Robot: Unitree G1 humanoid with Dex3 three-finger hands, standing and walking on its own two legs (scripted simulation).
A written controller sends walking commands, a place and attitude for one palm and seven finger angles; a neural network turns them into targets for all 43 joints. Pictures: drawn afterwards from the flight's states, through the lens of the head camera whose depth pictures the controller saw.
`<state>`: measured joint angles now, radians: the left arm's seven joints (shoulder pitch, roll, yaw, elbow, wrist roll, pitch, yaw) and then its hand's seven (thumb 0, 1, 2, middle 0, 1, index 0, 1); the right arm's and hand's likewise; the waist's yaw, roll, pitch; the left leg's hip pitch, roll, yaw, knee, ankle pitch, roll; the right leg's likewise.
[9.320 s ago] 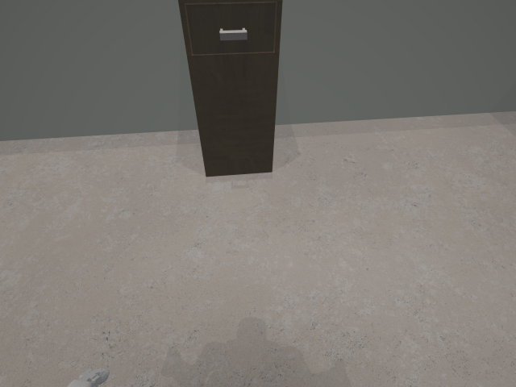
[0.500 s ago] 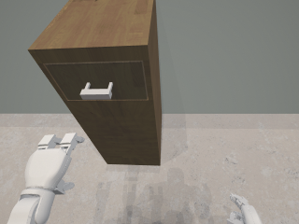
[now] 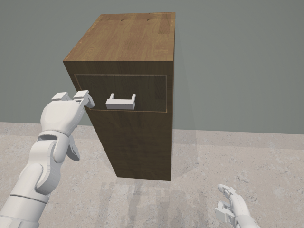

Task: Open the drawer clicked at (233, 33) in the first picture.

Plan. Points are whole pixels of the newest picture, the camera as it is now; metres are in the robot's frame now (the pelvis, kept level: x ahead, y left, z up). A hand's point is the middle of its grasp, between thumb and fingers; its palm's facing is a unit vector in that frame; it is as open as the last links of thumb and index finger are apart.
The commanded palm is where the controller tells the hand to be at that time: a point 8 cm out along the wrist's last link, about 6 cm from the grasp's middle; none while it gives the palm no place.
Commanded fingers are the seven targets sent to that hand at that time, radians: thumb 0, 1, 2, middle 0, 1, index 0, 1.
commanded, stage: raise the hand with hooked fingers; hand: left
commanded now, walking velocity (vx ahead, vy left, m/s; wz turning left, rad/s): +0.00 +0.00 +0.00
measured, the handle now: (121, 100) +0.54 +0.20 +0.01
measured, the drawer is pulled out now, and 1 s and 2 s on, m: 0.00 0.00 0.00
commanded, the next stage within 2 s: move the hooked fingers above the handle in 0.42 s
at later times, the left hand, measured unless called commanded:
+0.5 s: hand (69, 131) +0.29 +0.25 +0.13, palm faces +0.13 -0.06 -0.99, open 13.8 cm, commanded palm +0.26 +0.24 +0.18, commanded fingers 0.00 -0.50 0.30 -0.30 -1.20 -0.30 -1.20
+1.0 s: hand (88, 122) +0.35 +0.23 +0.11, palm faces +0.00 -0.03 -1.00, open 13.9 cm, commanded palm +0.32 +0.22 +0.16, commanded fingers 0.00 -0.50 0.30 -0.30 -1.20 -0.30 -1.20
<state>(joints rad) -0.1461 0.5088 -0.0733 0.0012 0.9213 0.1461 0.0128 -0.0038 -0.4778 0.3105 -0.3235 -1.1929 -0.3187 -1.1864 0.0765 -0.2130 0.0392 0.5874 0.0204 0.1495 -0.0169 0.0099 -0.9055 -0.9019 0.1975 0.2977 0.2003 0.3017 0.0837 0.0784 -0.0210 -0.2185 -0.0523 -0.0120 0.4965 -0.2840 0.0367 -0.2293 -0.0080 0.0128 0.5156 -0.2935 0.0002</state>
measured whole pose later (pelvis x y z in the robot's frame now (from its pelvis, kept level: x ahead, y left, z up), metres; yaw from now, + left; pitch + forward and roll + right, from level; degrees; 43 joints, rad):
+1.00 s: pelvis -0.01 -0.03 +0.00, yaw +0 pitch +3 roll +1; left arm -0.33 0.52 -0.06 0.31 0.92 0.04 0.01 0.00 -0.49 0.30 -0.32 -1.20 -0.32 -1.20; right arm 0.18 -0.28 -0.01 0.65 0.03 0.13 -0.04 0.01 -0.91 -0.90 0.20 0.30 0.20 0.30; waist 0.05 0.08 -0.03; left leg -0.27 -0.02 -0.02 0.46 -0.24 0.00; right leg -0.29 0.02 0.00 0.50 -0.26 -0.03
